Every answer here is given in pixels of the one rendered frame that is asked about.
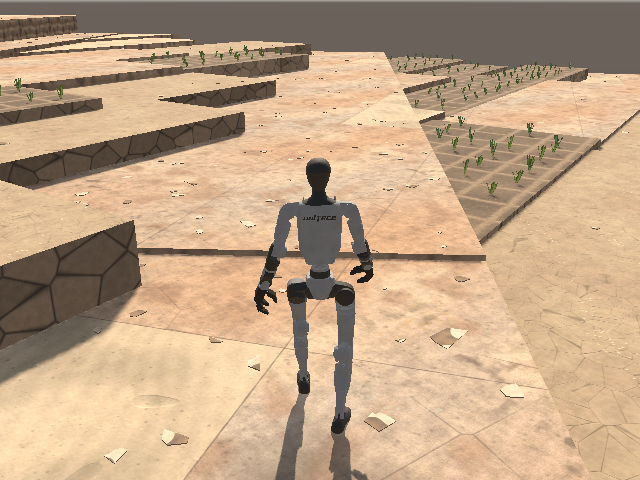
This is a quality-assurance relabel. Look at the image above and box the left robot hand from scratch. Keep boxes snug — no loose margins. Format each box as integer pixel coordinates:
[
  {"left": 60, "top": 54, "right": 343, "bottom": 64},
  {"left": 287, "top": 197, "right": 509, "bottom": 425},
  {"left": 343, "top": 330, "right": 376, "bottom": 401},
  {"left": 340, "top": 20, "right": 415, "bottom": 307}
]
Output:
[{"left": 254, "top": 286, "right": 277, "bottom": 315}]

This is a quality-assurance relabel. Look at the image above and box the robot left upper arm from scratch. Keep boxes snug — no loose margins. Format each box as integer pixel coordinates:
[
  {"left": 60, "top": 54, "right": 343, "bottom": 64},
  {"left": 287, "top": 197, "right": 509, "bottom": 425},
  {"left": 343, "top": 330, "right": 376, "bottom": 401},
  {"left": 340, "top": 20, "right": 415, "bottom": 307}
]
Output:
[{"left": 271, "top": 202, "right": 298, "bottom": 258}]

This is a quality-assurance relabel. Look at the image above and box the robot right shin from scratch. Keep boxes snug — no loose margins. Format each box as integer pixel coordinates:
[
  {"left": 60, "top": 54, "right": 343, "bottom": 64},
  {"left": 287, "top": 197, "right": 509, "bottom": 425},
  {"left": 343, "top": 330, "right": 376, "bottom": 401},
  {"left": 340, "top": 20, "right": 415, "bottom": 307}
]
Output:
[{"left": 334, "top": 346, "right": 353, "bottom": 419}]

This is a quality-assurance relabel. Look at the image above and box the robot left thigh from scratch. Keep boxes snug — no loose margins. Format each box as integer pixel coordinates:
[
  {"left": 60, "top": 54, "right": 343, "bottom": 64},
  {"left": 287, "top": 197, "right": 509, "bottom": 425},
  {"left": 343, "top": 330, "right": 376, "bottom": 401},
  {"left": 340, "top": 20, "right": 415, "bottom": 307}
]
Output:
[{"left": 287, "top": 278, "right": 309, "bottom": 337}]

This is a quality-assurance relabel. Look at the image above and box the left robot forearm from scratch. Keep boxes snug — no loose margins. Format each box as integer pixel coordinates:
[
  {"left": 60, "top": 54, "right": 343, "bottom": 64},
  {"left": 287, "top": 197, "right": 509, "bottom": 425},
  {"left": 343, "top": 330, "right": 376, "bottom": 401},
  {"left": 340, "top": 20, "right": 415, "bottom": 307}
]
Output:
[{"left": 258, "top": 243, "right": 280, "bottom": 290}]

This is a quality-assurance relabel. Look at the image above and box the right robot hand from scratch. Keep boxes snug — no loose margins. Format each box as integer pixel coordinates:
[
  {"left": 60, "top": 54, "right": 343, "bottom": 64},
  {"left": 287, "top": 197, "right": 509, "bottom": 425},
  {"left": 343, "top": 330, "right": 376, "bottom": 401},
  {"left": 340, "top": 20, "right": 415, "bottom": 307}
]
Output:
[{"left": 350, "top": 265, "right": 374, "bottom": 283}]

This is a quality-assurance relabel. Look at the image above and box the robot right upper arm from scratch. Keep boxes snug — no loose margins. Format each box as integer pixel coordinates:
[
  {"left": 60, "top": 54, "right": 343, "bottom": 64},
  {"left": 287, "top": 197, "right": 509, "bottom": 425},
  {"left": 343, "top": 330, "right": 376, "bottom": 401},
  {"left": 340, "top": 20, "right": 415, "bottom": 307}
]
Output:
[{"left": 339, "top": 200, "right": 367, "bottom": 254}]

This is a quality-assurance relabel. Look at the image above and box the right robot forearm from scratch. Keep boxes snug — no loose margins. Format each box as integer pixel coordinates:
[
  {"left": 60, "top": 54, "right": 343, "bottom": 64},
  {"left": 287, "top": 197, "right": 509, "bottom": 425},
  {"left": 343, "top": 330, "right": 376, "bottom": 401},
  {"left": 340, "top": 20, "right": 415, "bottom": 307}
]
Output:
[{"left": 357, "top": 238, "right": 373, "bottom": 270}]

